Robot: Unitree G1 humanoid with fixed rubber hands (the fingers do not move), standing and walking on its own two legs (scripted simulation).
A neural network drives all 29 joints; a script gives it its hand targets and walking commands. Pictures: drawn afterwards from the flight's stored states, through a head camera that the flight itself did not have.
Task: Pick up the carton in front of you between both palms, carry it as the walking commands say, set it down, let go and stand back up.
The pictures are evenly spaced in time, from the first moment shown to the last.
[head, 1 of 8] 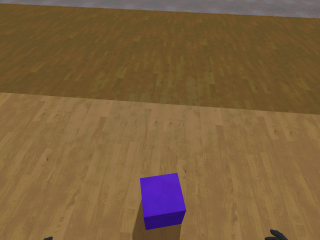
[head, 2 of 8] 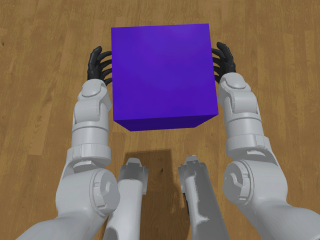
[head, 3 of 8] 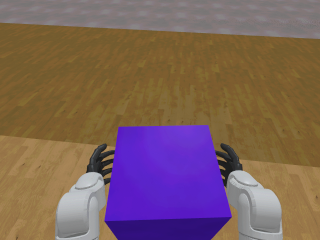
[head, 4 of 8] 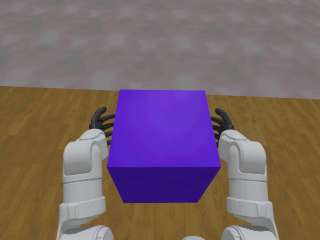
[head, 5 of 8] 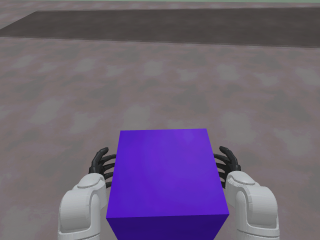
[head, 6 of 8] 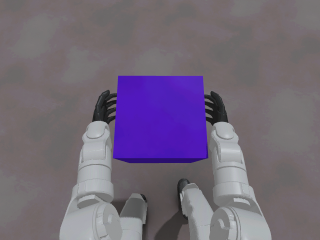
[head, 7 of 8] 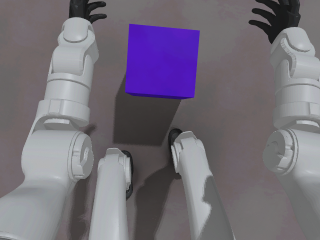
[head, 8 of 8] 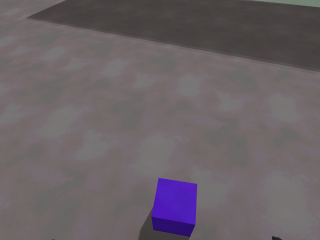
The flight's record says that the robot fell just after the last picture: no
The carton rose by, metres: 0.69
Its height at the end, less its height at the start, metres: -0.22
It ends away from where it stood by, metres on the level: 5.56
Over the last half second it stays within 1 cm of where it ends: yes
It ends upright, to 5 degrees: yes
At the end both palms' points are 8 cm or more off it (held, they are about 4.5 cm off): yes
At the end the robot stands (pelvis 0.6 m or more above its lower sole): yes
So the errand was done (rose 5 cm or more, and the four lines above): yes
